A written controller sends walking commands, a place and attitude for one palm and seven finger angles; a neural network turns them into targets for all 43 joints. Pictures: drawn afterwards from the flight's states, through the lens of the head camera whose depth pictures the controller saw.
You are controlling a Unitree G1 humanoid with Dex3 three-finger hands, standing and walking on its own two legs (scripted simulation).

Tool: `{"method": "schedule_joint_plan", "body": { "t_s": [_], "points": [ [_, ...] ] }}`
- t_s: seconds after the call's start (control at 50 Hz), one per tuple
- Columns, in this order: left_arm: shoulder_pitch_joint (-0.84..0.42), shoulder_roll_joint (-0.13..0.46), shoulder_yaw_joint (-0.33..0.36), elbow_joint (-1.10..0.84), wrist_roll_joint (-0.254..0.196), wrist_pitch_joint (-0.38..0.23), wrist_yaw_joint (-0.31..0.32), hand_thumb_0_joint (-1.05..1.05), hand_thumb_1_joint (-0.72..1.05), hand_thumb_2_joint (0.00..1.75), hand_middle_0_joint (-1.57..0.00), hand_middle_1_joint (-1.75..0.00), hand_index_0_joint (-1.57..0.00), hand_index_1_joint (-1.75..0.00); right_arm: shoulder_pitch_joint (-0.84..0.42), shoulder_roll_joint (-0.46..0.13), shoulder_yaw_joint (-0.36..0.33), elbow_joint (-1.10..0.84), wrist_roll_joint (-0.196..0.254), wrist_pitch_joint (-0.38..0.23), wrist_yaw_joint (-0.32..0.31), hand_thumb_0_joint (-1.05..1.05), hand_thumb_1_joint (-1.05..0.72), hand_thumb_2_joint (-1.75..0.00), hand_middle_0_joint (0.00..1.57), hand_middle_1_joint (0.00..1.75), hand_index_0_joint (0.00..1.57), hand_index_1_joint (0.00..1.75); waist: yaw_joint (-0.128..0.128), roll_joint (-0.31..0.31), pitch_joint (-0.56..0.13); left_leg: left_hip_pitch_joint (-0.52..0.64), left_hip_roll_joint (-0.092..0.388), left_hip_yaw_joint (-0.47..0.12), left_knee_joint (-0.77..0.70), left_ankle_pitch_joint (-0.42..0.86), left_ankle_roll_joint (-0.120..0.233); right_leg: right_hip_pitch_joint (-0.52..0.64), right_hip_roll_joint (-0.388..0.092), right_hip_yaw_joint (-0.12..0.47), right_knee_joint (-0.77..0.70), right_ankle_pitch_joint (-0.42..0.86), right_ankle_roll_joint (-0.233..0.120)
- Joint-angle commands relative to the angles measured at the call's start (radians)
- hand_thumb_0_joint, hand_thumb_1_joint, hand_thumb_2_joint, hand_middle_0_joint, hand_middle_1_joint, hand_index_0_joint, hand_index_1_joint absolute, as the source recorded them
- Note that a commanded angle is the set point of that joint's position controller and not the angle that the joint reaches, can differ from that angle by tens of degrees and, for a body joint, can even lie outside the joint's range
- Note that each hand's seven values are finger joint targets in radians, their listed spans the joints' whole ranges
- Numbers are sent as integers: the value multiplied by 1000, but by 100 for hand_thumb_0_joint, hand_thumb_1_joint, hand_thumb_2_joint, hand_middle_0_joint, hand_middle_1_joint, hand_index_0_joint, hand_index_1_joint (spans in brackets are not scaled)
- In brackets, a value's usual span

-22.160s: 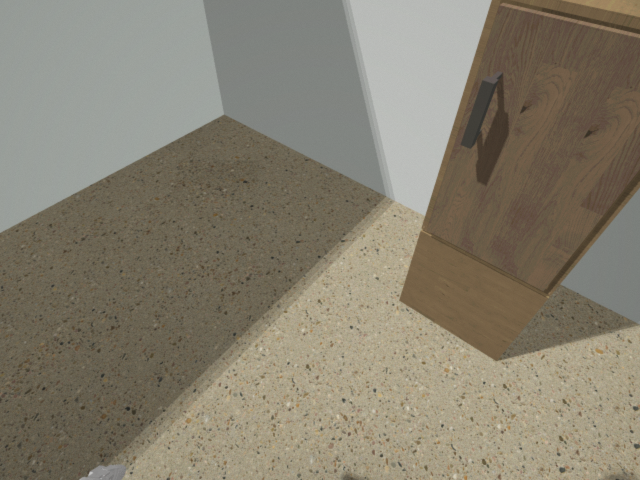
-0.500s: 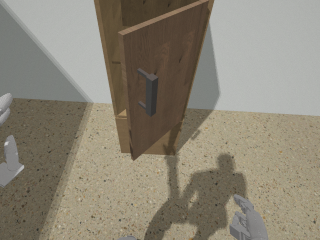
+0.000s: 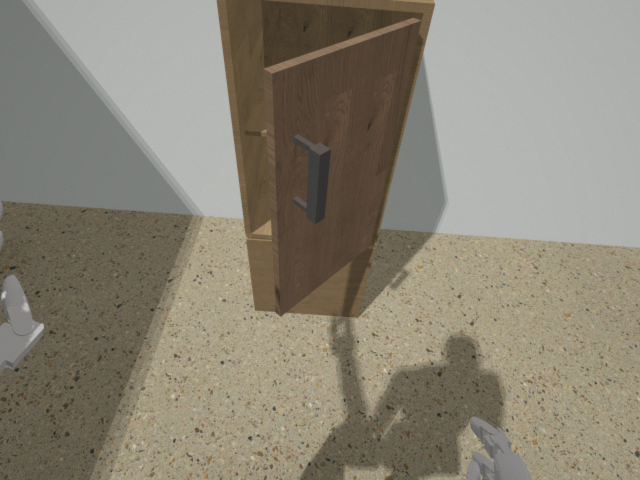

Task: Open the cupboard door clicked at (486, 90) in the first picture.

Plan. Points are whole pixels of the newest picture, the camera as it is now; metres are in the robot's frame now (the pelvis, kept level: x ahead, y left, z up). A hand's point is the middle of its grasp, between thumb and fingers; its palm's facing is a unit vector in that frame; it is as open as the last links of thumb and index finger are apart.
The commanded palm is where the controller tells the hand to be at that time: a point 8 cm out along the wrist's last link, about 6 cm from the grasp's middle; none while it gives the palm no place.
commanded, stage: stop stepping back and stand still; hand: left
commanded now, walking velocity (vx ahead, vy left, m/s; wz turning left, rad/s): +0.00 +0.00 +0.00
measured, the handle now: (308, 179) +0.55 +0.05 +0.07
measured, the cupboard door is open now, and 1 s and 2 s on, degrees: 48 48 48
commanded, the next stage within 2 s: let the arm hang, fingers relaxed in 0.16 s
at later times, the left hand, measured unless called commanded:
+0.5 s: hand out of the picture +0.07 +0.21 -0.14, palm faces +0.01 -0.96 -0.26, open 7.4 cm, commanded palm none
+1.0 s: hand out of the picture -0.10 +0.18 -0.16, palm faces +0.09 -0.97 -0.23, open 7.4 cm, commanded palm none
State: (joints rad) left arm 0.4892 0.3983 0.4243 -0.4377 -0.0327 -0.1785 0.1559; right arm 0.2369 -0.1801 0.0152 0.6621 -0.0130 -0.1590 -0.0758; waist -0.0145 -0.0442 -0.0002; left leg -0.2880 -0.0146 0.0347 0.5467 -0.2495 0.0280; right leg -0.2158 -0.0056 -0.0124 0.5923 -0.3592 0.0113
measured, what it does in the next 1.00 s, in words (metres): stands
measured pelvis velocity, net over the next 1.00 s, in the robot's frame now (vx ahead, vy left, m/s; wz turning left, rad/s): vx -0.03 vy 0.00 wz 0.05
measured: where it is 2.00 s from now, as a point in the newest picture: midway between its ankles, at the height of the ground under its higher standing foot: outside the picture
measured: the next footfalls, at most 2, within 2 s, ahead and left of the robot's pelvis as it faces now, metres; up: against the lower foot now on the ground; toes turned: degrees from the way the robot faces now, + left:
none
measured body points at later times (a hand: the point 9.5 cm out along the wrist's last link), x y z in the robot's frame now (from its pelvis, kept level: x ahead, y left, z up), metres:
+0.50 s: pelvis -0.03 +0.00 +0.00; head -0.02 +0.00 +0.45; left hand +0.06 +0.26 -0.12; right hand +0.10 -0.26 -0.13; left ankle +0.03 +0.10 -0.73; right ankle -0.03 -0.11 -0.73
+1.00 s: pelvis -0.03 +0.00 +0.01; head -0.03 -0.01 +0.46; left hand -0.10 +0.23 -0.14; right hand -0.05 -0.20 -0.16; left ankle +0.03 +0.10 -0.73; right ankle -0.03 -0.11 -0.73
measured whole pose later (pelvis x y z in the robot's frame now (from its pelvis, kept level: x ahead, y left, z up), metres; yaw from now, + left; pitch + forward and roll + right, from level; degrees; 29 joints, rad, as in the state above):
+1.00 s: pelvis -0.03 +0.00 +0.01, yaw +3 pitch -2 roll -1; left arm 0.37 0.16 0.02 1.17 0.01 0.02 0.03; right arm 0.32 -0.11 -0.01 1.13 -0.02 0.03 -0.02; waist 0.00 0.04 0.04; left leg -0.28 -0.03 -0.02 0.44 -0.13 0.03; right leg -0.18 0.00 -0.05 0.45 -0.25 -0.01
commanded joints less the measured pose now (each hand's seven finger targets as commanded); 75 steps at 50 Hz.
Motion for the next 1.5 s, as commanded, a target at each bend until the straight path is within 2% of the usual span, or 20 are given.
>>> {"method": "schedule_joint_plan", "body": {
  "t_s": [0.0,0.02,0.06,0.1,0.14,0.22,0.24,0.26,0.3,0.34,0.38,0.42,0.44,0.46,0.5,0.58,0.72,0.9,1.18,1.48],
  "points": [
    [31,177,115,-255,3,-87,10,0,90,90,-20,-30,-20,-30,-101,-150,-38,-162,3,-68,6,0,-90,-90,20,30,20,30,22,210,-75,-12,180,-170,-187,161,49,82,5,-18,-116,101,-5],
    [66,188,132,-231,1,-87,9,0,90,90,-20,-30,-20,-30,-100,-148,-38,-163,2,-66,7,0,-90,-90,20,30,20,30,20,177,-83,-42,138,-131,-165,113,24,119,-11,9,-160,172,-15],
    [93,174,130,-209,-12,-91,5,0,90,90,-20,-30,-20,-30,-91,-141,-46,-169,8,-53,16,0,-90,-90,20,30,20,30,8,21,-100,-22,69,-75,-43,92,-12,85,-84,136,-233,253,-56],
    [90,176,133,-185,-22,-89,4,0,90,90,-20,-30,-20,-30,-87,-131,-48,-161,10,-36,16,0,-90,-90,20,30,20,30,-2,-46,-95,11,36,-51,36,53,-24,17,-153,201,-290,248,-92],
    [68,178,126,-179,-22,-87,5,0,90,90,-20,-30,-20,-30,-95,-129,-44,-160,10,-30,9,0,-90,-90,20,30,20,30,-4,-3,-78,42,39,-52,0,61,-22,-12,-147,172,-286,254,-84],
    [-16,179,100,-190,-11,-87,0,0,90,90,-20,-30,-20,-30,-123,-146,-44,-165,7,-31,-11,0,-90,-90,20,30,20,30,8,119,-61,104,91,-100,-149,201,-6,-7,-36,54,-225,247,-15],
    [-67,-3,-303,566,83,81,-137,0,90,90,-20,-30,-20,-30,-146,-334,-102,87,8,-40,82,0,-90,-90,20,30,20,30,-29,156,15,-35,128,-174,-21,400,24,-102,-80,-12,-25,351,-35],
    [-47,-30,-285,606,67,154,-151,0,90,90,-20,-30,-20,-30,-85,-277,-101,85,13,28,78,0,-90,-90,20,30,20,30,0,153,-54,-15,151,-165,-68,443,34,-69,-57,6,1,235,-33],
    [-83,-52,-308,693,67,174,-155,0,90,90,-20,-30,-20,-30,-99,-256,-70,71,-6,71,71,0,-90,-90,20,30,20,30,18,107,-75,-94,199,-266,-132,297,95,-39,-24,9,63,17,-29],
    [-120,-12,-312,820,71,167,-156,0,90,90,-20,-30,-20,-30,-115,-260,-63,83,-18,86,68,0,-90,-90,20,30,20,30,39,-46,-104,-82,176,-269,-121,295,92,32,-36,30,-11,97,-41],
    [-192,29,-321,959,72,162,-155,0,90,90,-20,-30,-20,-30,-126,-258,-64,120,-11,105,70,0,-90,-90,20,30,20,30,28,-165,-100,-42,104,-182,-73,212,41,39,-96,85,-135,176,-59],
    [-268,46,-347,1085,64,165,-151,0,90,90,-20,-30,-20,-30,-117,-231,-54,169,-10,131,72,0,-90,-90,20,30,20,30,1,-137,-48,42,49,-121,-33,135,9,-59,-158,136,-231,141,-100],
    [-293,32,-362,1142,59,170,-148,0,90,90,-20,-30,-20,-30,-107,-208,-47,196,-13,144,72,0,-90,-90,20,30,20,30,-10,-53,-19,73,42,-107,-35,113,1,-102,-169,145,-253,104,-107],
    [-307,19,-375,1195,55,172,-146,0,90,90,-20,-30,-20,-30,-90,-194,-41,224,-15,151,72,0,-90,-90,20,30,20,30,-19,35,-12,102,53,-116,-63,111,-2,-119,-152,136,-253,58,-104],
    [-271,-13,-389,1301,48,176,-143,0,90,90,-20,-30,-20,-30,-81,-176,-28,270,-14,154,67,0,-90,-90,20,30,20,30,-3,181,3,57,88,-170,-166,85,7,-53,-94,97,-227,36,-71],
    [-179,-58,-391,1456,42,178,-141,0,90,90,-20,-30,-20,-30,-40,-145,-26,335,-10,161,54,0,-90,-90,20,30,20,30,16,231,7,19,89,-180,-220,-29,5,25,-85,72,-254,50,-66],
    [-107,-117,-397,1562,43,178,-135,0,90,90,-20,-30,-20,-30,67,-113,-39,402,-5,170,41,0,-90,-90,20,30,20,30,10,91,50,35,96,-185,-234,-73,15,-16,-79,42,-275,10,-65],
    [-61,-154,-394,1584,44,181,-122,0,90,90,-20,-30,-20,-30,133,-54,-39,443,-10,175,41,0,-90,-90,20,30,20,30,11,17,94,9,88,-168,-225,-74,18,-56,-83,47,-269,-46,-65],
    [-97,-173,-387,1561,43,175,-117,0,90,90,-20,-30,-20,-30,129,-15,-34,454,-13,165,42,0,-90,-90,20,30,20,30,13,61,129,0,81,-156,-222,-11,11,-56,-84,50,-254,13,-63],
    [-128,-159,-387,1564,39,168,-120,0,90,90,-20,-30,-20,-30,109,-37,-33,454,-9,160,38,0,-90,-90,20,30,20,30,8,64,67,66,89,-147,-197,110,6,4,-92,47,-264,98,-63]
  ]
}}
